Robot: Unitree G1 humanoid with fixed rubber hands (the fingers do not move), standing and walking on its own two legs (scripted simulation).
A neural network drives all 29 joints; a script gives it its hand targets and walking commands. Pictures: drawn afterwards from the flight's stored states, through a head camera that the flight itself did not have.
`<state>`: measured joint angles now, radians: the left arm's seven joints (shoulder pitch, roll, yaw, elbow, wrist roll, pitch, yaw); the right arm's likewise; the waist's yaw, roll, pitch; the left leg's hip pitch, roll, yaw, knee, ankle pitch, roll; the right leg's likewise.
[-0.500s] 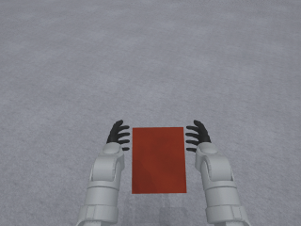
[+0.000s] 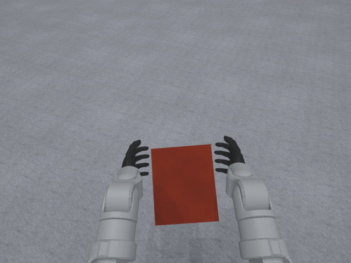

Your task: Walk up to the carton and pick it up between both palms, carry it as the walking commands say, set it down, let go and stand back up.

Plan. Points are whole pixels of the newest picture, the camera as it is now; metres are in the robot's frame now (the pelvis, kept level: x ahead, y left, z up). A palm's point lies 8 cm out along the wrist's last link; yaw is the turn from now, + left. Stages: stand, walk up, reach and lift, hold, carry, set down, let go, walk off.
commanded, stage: carry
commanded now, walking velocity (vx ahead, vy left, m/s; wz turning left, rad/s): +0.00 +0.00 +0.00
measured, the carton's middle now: (184, 181) +0.36 -0.01 -0.08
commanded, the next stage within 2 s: none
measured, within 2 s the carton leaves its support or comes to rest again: neither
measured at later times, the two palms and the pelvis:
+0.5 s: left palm (175, 85) +0.62 +0.01 +0.06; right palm (251, 79) +0.62 -0.23 +0.07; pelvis +0.30 -0.11 +0.02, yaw +1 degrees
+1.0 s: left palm (198, 45) +0.87 -0.08 +0.06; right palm (260, 40) +0.87 -0.32 +0.07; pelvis +0.55 -0.20 +0.02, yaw +1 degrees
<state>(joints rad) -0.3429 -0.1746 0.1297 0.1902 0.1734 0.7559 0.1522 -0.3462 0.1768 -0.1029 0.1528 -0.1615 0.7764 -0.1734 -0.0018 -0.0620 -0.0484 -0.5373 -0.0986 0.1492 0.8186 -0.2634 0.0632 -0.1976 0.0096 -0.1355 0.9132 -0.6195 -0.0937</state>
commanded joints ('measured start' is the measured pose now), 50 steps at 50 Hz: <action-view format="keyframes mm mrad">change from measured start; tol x64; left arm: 1 -451 -845 -513 -120 -248 -10 -254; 50 -592 -868 -540 -262 -248 -29 -220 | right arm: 1 -320 979 507 -78 240 -32 222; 50 -392 994 540 -146 262 -30 215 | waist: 1 -83 373 -560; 50 -53 -56 -522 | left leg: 1 1001 425 -509 -200 1655 375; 10 333 248 -136 39 900 64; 14 -296 40 -86 474 -430 -43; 22 -295 -37 110 129 -110 -46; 28 887 537 -616 -226 1521 414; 35 370 278 -173 -125 856 116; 38 -106 73 -78 157 -363 -18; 45 -477 12 40 344 -307 -24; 50 528 -12 64 -352 351 34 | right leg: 1 -518 122 103 809 -7 225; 7 -732 -78 275 162 -179 21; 10 33 13 71 -430 657 36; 12 597 -322 513 -290 2363 -113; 25 62 -63 22 150 1960 267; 27 -453 111 155 807 -82 250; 30 -645 -71 437 662 -321 81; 35 20 -23 128 -502 536 55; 38 580 -316 427 -275 2345 -37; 50 99 -128 80 69 1884 189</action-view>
